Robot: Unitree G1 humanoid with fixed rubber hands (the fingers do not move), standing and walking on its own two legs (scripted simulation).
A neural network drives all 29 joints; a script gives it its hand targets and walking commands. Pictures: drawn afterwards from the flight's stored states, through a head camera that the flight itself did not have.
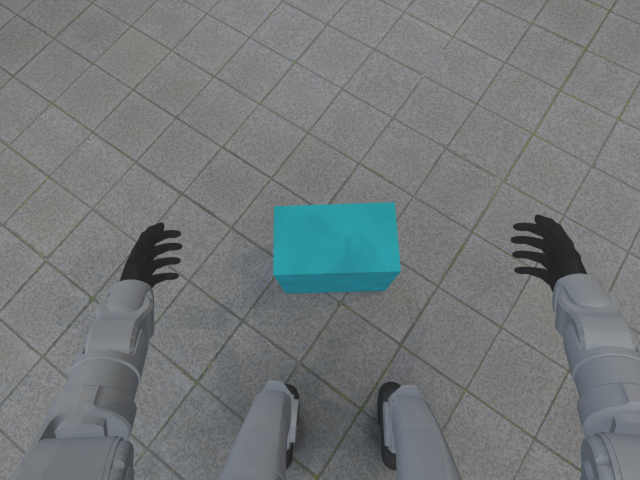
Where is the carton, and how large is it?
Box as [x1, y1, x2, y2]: [273, 202, 400, 293]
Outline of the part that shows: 394,202 274,206 273,274 285,292 290,293 384,290 400,271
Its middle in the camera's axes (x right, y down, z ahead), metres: +0.04 +0.03 +1.01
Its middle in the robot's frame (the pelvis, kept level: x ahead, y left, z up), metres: +0.53 +0.03 -0.58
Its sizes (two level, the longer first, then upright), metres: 0.285 0.166 0.259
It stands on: the floor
